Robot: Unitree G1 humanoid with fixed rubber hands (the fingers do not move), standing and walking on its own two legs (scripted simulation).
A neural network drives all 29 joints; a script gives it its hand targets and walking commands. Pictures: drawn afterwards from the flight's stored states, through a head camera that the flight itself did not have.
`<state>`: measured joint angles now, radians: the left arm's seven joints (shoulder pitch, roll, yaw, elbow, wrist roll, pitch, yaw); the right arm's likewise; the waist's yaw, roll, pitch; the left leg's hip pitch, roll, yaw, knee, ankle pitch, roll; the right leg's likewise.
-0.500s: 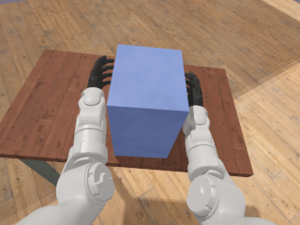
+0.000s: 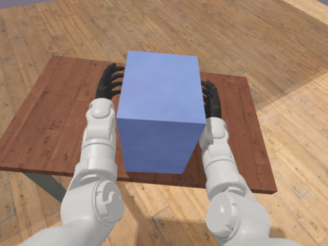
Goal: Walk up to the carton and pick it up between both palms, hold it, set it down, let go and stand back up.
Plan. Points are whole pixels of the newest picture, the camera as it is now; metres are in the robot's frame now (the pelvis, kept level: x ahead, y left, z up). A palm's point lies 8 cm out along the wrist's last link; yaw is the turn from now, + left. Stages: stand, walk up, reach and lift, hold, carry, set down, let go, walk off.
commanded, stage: reach and lift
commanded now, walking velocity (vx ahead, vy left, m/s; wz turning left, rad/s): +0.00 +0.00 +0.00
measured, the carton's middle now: (158, 118) +0.42 +0.05 +0.04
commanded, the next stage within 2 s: none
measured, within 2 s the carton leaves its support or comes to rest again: leaves its support in 0.40 s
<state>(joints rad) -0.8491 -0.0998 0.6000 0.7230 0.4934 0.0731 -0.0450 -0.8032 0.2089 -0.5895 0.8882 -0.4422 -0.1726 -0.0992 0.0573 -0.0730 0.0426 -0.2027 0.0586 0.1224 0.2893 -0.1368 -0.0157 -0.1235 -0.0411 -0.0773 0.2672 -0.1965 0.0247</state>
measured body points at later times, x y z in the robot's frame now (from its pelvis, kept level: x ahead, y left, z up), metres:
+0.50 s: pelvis -0.02 +0.00 +0.00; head -0.01 +0.04 +0.45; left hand +0.40 +0.18 +0.12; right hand +0.39 -0.08 +0.11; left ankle +0.00 +0.13 -0.75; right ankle -0.04 -0.13 -0.75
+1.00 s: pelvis -0.03 +0.00 +0.00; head -0.05 +0.05 +0.45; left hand +0.39 +0.18 +0.18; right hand +0.39 -0.09 +0.16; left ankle +0.00 +0.13 -0.75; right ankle -0.04 -0.13 -0.75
